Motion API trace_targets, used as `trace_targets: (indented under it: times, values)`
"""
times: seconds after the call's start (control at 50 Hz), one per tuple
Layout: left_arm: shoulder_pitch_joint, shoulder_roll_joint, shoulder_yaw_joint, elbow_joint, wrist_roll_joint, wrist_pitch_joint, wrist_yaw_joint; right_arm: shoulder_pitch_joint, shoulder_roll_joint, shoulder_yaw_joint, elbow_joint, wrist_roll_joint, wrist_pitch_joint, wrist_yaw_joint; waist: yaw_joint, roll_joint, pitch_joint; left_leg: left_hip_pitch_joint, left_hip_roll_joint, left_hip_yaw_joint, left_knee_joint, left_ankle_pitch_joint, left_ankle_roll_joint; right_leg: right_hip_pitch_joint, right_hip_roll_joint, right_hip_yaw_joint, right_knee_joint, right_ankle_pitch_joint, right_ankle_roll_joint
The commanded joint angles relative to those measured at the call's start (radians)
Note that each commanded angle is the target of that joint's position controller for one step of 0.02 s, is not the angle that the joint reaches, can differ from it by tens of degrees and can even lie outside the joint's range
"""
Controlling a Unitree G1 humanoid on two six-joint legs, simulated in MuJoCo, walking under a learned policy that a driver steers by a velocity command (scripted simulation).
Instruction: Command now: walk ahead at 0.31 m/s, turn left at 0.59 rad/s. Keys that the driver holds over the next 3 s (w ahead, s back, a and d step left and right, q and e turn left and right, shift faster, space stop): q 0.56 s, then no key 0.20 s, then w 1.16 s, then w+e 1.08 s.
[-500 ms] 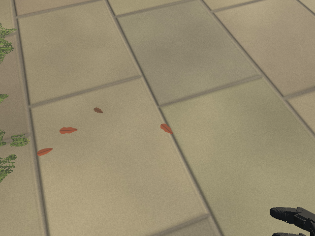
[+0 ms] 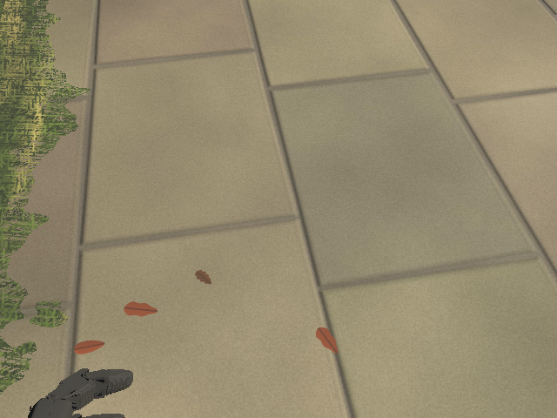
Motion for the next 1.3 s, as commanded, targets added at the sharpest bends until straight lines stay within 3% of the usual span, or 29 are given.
trace_targets:
  times: [0.02, 0.04, 0.1, 0.2, 0.38, 0.4, 0.42, 0.44, 0.46, 0.48, 0.5, 0.52, 0.58, 0.76, 0.8, 0.82, 0.84, 0.86, 0.88, 0.9, 0.94, 1.06, 1.12, 1.18, 1.2, 1.22, 1.24, 1.26, 1.3]
  values:
    - [0.227, 0.137, 0.055, -0.041, -0.01, 0.021, 0.012, 0.03, -0.163, -0.027, -0.098, 0.003, -0.005, -0.007, 0.133, -0.167, -0.249, -0.512, 0.077, 0.042, 0.497, -0.044, -0.071, 0.675, -0.447, 0.492, -0.099, 0.343, -0.252]
    - [0.177, 0.115, 0.045, -0.045, -0.006, 0.034, 0.014, -0.031, -0.161, -0.031, -0.113, -0.004, 0.009, -0.011, 0.122, -0.096, -0.181, -0.499, 0.105, 0.079, 0.487, 0.008, -0.088, 0.566, -0.395, 0.355, -0.104, 0.433, -0.222]
    - [0.101, 0.115, 0.042, -0.019, -0.002, 0.05, 0.017, -0.046, -0.089, -0.026, -0.132, 0.004, 0.045, -0.009, 0.065, -0.142, -0.063, -0.399, 0.154, 0.148, 0.351, 0.083, -0.102, 0.313, -0.29, 0.146, -0.189, 0.451, -0.191]
    - [0.06, 0.168, 0.066, 0.017, -0.013, 0.065, 0.031, -0.107, -0.053, -0.015, -0.163, -0.009, 0.063, 0.001, 0.066, -0.142, -0.114, -0.331, 0.181, 0.183, 0.119, 0.256, -0.105, 0.322, -0.323, 0.028, -0.247, 0.446, -0.226]
    - [0.051, 0.22, 0.086, 0.062, -0.064, 0.092, 0.018, -0.201, -0.084, -0.041, -0.219, -0.007, 0.077, 0.044, 0.068, -0.14, -0.079, -0.113, 0.135, 0.283, -0.334, 0.365, -0.003, 0.361, -0.331, -0.096, -0.105, 0.258, -0.132]
    - [0.09, 0.196, 0.081, 0.078, -0.064, 0.092, 0.015, -0.156, -0.113, -0.056, -0.206, -0.011, 0.074, 0.037, 0.055, -0.098, -0.101, 0.005, 0.11, 0.275, -0.424, 0.465, 0.029, 0.321, -0.284, -0.14, 0.005, 0.24, -0.087]
    - [0.134, 0.159, 0.07, 0.077, -0.033, 0.09, 0.012, -0.08, -0.211, -0.087, -0.205, -0.013, 0.069, 0.018, 0.04, 0.073, -0.159, 0.22, 0.236, 0.087, -0.456, 0.837, 0.094, 0.153, -0.203, -0.205, 0.238, 0.056, -0.005]
    - [0.139, 0.106, 0.042, 0.024, 0.017, 0.089, 0.011, -0.088, -0.31, -0.096, -0.233, -0.034, 0.064, 0.004, 0.072, 0.317, -0.197, 0.375, 0.494, -0.293, -0.437, 1.083, 0.324, -0.173, -0.052, -0.184, 0.553, -0.576, 0.085]
    - [0.066, 0.153, 0.056, 0.028, -0.001, 0.09, 0.011, -0.058, -0.236, -0.077, -0.226, -0.04, 0.045, 0.015, -0.005, 0.177, -0.277, 0.331, 0.509, -0.311, -0.469, 1.021, 0.383, -0.203, -0.042, 0.003, 0.69, -0.605, 0.085]
    - [0.036, 0.173, 0.061, 0.021, -0.027, 0.097, 0.013, -0.094, -0.211, -0.064, -0.216, -0.035, 0.03, 0.017, 0.015, 0.124, -0.217, 0.281, 0.453, -0.211, -0.473, 0.956, 0.33, -0.218, -0.062, 0.028, 0.713, -0.531, 0.071]
    - [0.047, 0.166, 0.062, 0.034, -0.026, 0.102, 0.022, -0.139, -0.184, -0.059, -0.209, -0.019, 0.024, 0.014, 0.044, 0.077, -0.175, 0.231, 0.394, -0.144, -0.475, 0.858, 0.265, -0.221, -0.08, 0.034, 0.666, -0.453, 0.063]
    - [0.041, 0.173, 0.065, 0.037, -0.014, 0.107, 0.032, -0.178, -0.165, -0.051, -0.215, -0.006, 0.029, 0.008, 0.056, 0.067, -0.147, 0.181, 0.364, -0.12, -0.483, 0.8, 0.23, -0.209, -0.086, 0.039, 0.614, -0.397, 0.065]
    - [0.081, 0.151, 0.061, 0.05, -0.016, 0.116, 0.032, -0.234, -0.164, -0.045, -0.224, -0.025, 0.041, -0.005, 0.098, 0.098, -0.158, 0.073, 0.316, -0.073, -0.498, 0.806, 0.22, -0.087, -0.049, 0.018, 0.532, -0.31, 0.083]
    - [0.056, 0.115, 0.042, 0.037, -0.028, 0.123, 0.013, -0.219, -0.138, -0.024, -0.176, -0.03, 0.05, 0.0, 0.052, 0.137, -0.122, -0.002, 0.304, -0.14, -0.481, 0.51, 0.198, 0.112, -0.041, 0.005, 0.162, -0.262, 0.061]
    - [0.116, 0.081, 0.033, 0.055, -0.022, 0.113, 0.0, -0.229, -0.098, -0.004, -0.164, -0.023, 0.051, 0.002, 0.094, 0.115, -0.128, -0.076, 0.252, -0.127, -0.484, 0.198, 0.147, 0.272, -0.024, -0.037, -0.051, -0.136, 0.029]
    - [0.136, 0.083, 0.031, 0.062, -0.01, 0.108, -0.002, -0.192, -0.072, 0.006, -0.146, -0.027, 0.047, 0.002, 0.091, 0.084, -0.119, -0.142, 0.204, -0.106, -0.467, 0.034, 0.099, 0.349, -0.041, -0.027, -0.081, -0.138, 0.006]
    - [0.187, 0.135, 0.039, 0.059, 0.001, 0.106, 0.004, -0.186, -0.05, 0.015, -0.144, -0.035, 0.042, 0.003, 0.097, -0.023, -0.097, -0.244, 0.134, -0.041, -0.316, -0.066, 0.045, 0.395, -0.181, 0.13, -0.142, -0.266, -0.052]
    - [0.241, 0.233, 0.064, 0.09, 0.006, 0.103, 0.002, -0.203, -0.048, 0.01, -0.175, -0.023, 0.028, 0.002, 0.09, -0.236, -0.045, -0.359, 0.011, 0.166, -0.13, -0.024, -0.003, 0.338, -0.314, 0.374, -0.283, -0.566, -0.181]
    - [0.221, 0.246, 0.072, 0.075, 0.012, 0.092, 0.003, -0.276, -0.119, -0.009, -0.194, -0.009, 0.012, -0.003, 0.137, -0.273, 0.055, -0.44, 0.062, 0.144, 0.033, -0.008, -0.023, 0.271, -0.407, 0.568, -0.404, -0.708, -0.263]
    - [0.199, 0.214, 0.064, 0.075, 0.003, 0.082, 0.016, -0.274, -0.153, -0.028, -0.185, 0.002, 0.004, -0.003, 0.116, -0.234, 0.095, -0.49, 0.093, 0.118, 0.131, 0.047, -0.024, 0.276, -0.399, 0.555, -0.405, -0.682, -0.255]
    - [0.193, 0.173, 0.054, 0.08, -0.028, 0.069, 0.03, -0.219, -0.118, -0.027, -0.149, -0.015, -0.003, 0.004, 0.098, -0.188, 0.076, -0.546, 0.13, 0.134, 0.176, 0.15, -0.034, 0.369, -0.335, 0.432, -0.383, -0.553, -0.205]
    - [0.262, 0.169, 0.057, 0.101, -0.038, 0.064, 0.026, -0.307, 0.002, 0.01, -0.152, -0.007, -0.043, 0.033, 0.152, -0.185, 0.023, -0.299, 0.132, 0.253, -0.16, 0.304, -0.044, 0.332, -0.223, 0.147, -0.371, -0.208, -0.162]
    - [0.292, 0.202, 0.066, 0.112, -0.051, 0.068, 0.013, -0.296, -0.028, 0.004, -0.151, 0.002, -0.046, 0.044, 0.149, -0.188, 0.027, -0.19, 0.127, 0.267, -0.275, 0.293, -0.03, 0.297, -0.264, 0.165, -0.348, -0.231, -0.182]
    - [0.278, 0.18, 0.056, 0.118, -0.053, 0.074, 0.005, -0.138, -0.068, -0.017, -0.095, 0.007, -0.046, 0.039, 0.058, -0.142, -0.001, 0.077, 0.102, 0.285, -0.385, 0.355, 0.011, 0.188, -0.25, 0.14, -0.242, -0.206, -0.143]
    - [0.27, 0.135, 0.039, 0.118, -0.041, 0.069, 0.002, -0.024, -0.103, -0.034, -0.068, 0.01, -0.046, 0.028, -0.002, -0.1, -0.054, 0.239, 0.143, 0.226, -0.406, 0.338, 0.039, 0.119, -0.198, 0.078, -0.08, -0.139, -0.104]
    - [0.251, 0.044, 0.01, 0.076, -0.021, 0.057, -0.001, 0.099, -0.196, -0.053, -0.057, -0.014, -0.044, 0.014, -0.039, 0.143, -0.146, 0.451, 0.383, -0.121, -0.499, 0.211, 0.13, -0.101, -0.086, -0.042, 0.303, -0.253, -0.023]
    - [0.239, 0.075, 0.017, 0.035, -0.043, 0.037, 0.011, 0.154, -0.249, -0.064, -0.045, -0.02, -0.05, 0.027, -0.043, 0.291, -0.177, 0.471, 0.508, -0.484, -0.64, -0.028, 0.259, -0.299, -0.007, 0.005, 0.555, -0.457, -0.002]
    - [0.225, 0.156, 0.04, 0.04, -0.06, 0.026, 0.01, 0.094, -0.172, -0.037, -0.049, -0.015, -0.061, 0.033, -0.023, 0.188, -0.086, 0.408, 0.501, -0.444, -0.658, -0.109, 0.256, -0.38, -0.076, 0.062, 0.668, -0.408, -0.02]
    - [0.193, 0.148, 0.042, 0.054, -0.054, 0.02, 0.002, 0.002, -0.101, -0.013, -0.059, -0.021, -0.069, 0.036, 0.022, 0.098, 0.006, 0.288, 0.409, -0.24, -0.676, 0.041, 0.21, -0.378, -0.134, 0.045, 0.647, -0.233, -0.042]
